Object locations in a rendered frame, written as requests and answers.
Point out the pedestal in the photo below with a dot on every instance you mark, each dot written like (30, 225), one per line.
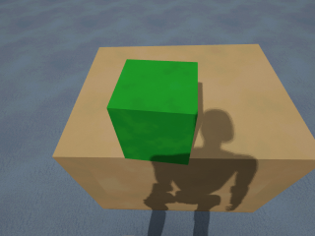
(250, 142)

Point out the carton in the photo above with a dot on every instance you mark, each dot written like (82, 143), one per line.
(154, 110)

